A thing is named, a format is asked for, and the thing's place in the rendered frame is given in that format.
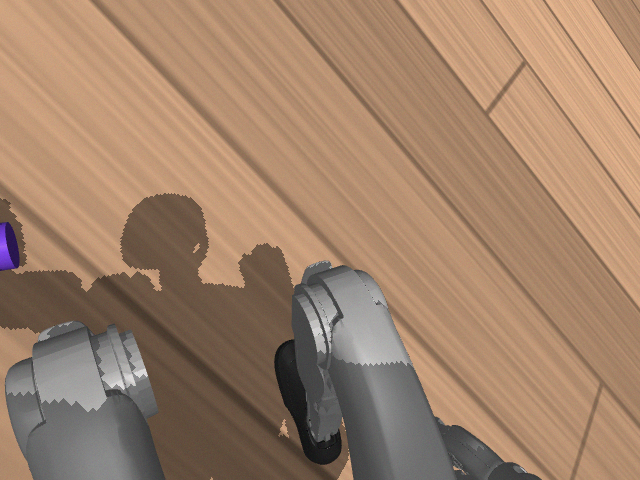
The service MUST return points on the right robot hand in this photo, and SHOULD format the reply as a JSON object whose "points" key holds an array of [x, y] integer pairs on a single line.
{"points": [[468, 453]]}

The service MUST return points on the right robot foot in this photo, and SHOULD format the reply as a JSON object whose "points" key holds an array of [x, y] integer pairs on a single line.
{"points": [[294, 397]]}

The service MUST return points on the can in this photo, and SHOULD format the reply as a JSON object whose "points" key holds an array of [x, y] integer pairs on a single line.
{"points": [[9, 253]]}

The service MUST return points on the right robot arm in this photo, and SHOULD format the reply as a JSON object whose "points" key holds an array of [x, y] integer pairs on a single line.
{"points": [[511, 471]]}

